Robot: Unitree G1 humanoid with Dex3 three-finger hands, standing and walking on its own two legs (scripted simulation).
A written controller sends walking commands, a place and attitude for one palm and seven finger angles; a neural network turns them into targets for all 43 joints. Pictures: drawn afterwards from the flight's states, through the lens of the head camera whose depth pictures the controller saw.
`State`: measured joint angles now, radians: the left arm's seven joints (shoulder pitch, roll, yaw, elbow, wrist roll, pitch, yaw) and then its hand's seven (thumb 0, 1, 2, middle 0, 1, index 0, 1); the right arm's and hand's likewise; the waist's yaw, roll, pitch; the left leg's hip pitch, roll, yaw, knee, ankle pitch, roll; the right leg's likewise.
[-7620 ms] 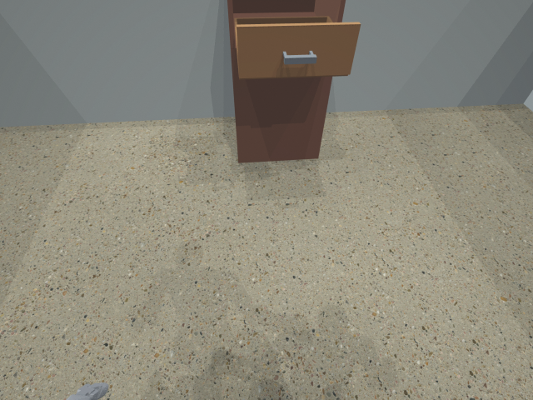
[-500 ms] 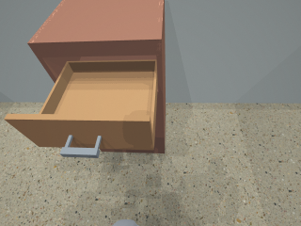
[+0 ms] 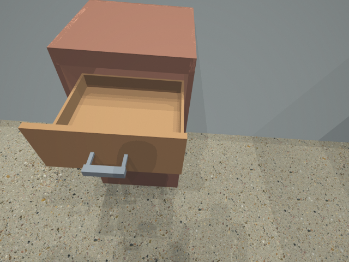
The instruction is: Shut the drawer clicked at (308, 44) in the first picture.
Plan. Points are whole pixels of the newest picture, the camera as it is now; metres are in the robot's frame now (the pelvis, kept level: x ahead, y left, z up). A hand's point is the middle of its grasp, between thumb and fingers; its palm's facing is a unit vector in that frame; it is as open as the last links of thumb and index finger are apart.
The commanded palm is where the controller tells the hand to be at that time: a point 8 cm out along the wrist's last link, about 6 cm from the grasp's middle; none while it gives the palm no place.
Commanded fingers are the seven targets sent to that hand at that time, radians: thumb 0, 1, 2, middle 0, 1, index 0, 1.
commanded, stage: look again from close up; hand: left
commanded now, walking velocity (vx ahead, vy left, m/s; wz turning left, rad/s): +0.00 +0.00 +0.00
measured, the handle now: (106, 164) +0.36 +0.21 -0.03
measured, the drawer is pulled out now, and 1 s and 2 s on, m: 0.28 0.28 0.28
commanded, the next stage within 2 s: shuffle to correct the standing spot in 0.52 s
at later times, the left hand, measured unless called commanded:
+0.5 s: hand out of the picture +0.03 +0.15 -0.18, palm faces +0.01 -0.97 -0.24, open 7.3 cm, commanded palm none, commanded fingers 0.00 0.90 0.90 -0.20 -0.30 -0.20 -0.30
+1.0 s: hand out of the picture -0.03 +0.17 -0.19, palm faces +0.03 -0.98 -0.19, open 7.4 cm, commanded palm none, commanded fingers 0.00 0.90 0.90 -0.20 -0.30 -0.20 -0.30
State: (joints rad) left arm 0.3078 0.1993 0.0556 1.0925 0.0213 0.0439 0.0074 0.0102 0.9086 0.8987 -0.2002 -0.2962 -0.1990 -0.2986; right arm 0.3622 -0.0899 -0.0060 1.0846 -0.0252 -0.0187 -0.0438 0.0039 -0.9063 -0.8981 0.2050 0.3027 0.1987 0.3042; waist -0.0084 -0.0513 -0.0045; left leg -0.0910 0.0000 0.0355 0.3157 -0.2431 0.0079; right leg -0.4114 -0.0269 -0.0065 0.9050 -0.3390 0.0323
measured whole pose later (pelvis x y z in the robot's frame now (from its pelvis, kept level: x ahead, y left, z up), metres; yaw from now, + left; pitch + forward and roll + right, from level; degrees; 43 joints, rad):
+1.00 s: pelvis +0.02 +0.00 -0.02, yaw -1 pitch -1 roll +0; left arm 0.40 0.14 0.02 1.10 0.02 0.00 0.02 0.01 0.91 0.90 -0.20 -0.30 -0.20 -0.30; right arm 0.42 -0.15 0.00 1.13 -0.02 -0.02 -0.02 0.00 -0.91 -0.90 0.20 0.30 0.19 0.30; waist 0.00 0.00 0.01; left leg -0.13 -0.02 0.05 0.53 -0.38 0.03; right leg -0.25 -0.04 -0.04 0.66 -0.41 -0.05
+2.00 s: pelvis +0.01 -0.03 +0.00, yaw -1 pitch -1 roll +1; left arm 0.35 0.11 -0.02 1.10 0.01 -0.02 0.04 0.01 0.91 0.90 -0.20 -0.30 -0.20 -0.30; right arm 0.33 -0.12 0.01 1.16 -0.01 0.01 -0.02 0.00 -0.91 -0.90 0.20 0.30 0.19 0.30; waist -0.01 0.02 0.03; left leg -0.17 0.05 0.08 0.38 -0.18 -0.03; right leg -0.17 0.02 -0.08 0.42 -0.24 -0.06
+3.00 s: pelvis +0.05 +0.03 -0.01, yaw -1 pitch -1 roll +0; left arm 0.24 0.17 -0.01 1.04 0.01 0.00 0.05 0.01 0.91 0.90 -0.20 -0.30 -0.20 -0.30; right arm 0.20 -0.17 -0.01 1.08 -0.01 -0.01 -0.03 0.00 -0.93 -0.90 0.20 0.30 0.20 0.30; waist 0.00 0.00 0.04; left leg -0.17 -0.01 0.12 0.48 -0.30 0.05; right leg -0.16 -0.06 -0.05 0.49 -0.31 0.03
